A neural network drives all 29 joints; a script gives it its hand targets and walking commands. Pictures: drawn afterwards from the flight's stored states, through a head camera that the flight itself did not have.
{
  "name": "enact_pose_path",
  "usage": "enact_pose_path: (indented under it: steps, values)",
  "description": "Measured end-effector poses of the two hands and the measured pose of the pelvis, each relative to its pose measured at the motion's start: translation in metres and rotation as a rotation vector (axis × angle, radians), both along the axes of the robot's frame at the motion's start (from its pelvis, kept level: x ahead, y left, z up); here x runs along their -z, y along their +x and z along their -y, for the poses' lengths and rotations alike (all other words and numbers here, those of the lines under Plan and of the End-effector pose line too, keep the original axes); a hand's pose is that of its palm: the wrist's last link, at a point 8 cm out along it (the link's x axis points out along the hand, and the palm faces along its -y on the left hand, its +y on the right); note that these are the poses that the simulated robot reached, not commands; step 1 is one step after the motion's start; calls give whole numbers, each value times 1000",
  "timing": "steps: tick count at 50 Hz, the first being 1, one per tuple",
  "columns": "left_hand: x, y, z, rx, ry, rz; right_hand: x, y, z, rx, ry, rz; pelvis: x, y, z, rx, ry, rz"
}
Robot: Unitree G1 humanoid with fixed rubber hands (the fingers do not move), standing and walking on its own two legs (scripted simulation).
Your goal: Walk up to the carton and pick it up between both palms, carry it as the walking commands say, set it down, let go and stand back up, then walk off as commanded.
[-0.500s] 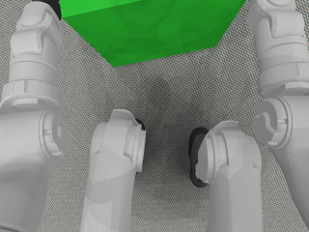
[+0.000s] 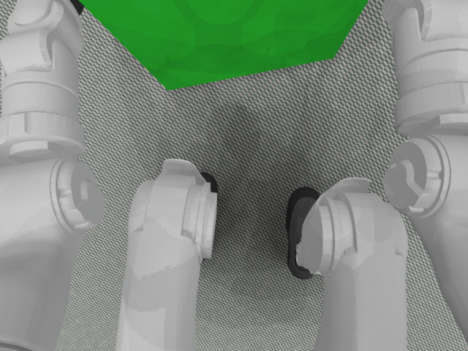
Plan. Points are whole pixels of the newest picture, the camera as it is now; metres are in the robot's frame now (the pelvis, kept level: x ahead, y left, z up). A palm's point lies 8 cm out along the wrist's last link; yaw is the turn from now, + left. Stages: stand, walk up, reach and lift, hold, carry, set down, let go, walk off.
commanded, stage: set down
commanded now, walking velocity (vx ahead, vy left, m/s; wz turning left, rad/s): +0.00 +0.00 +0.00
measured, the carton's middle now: out of the picture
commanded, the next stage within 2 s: none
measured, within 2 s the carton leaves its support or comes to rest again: neither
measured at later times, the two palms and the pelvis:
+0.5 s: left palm (87, 13) +0.50 +0.26 -0.19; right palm (398, 2) +0.55 -0.15 -0.20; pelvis +0.00 +0.00 +0.00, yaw -1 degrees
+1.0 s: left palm (47, 9) +0.50 +0.31 -0.18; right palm out of the picture +0.56 -0.15 -0.19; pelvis +0.00 +0.01 -0.01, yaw +0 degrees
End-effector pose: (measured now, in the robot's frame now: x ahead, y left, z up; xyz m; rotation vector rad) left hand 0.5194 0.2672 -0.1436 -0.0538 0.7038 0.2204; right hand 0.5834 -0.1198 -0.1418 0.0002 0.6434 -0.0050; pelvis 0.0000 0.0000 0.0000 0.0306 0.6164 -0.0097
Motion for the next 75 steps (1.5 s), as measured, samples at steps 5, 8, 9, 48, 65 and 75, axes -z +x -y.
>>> enact_pose_path:
  steps: [5, 8, 9, 48, 65, 75]
  values:
    - [2, 2, -1, -4, -7, 13, 2, 4, -1, 3, -1, 15, 2, 3, 0, 0, -4, -2]
    - [3, 3, -2, -3, -8, 20, 4, 5, -1, -2, 8, 14, 2, 4, 0, -1, -3, -5]
    - [3, 3, -2, -1, -7, 22, 4, 5, -1, -2, 6, 16, 2, 5, 0, -2, -3, -5]
    - [35, -22, -41, -73, 105, -45, 54, -27, 27, -27, -133, -94, 9, -3, -5, -25, -24, 62]
    - [-35, -21, -43, -43, 103, 26, -33, -13, 25, -35, -130, -7, -41, -3, -1, -42, -48, 54]
    - [-109, -19, -52, -18, 105, 29, -90, -17, 32, -19, -128, -30, -91, -13, 2, -71, -55, 55]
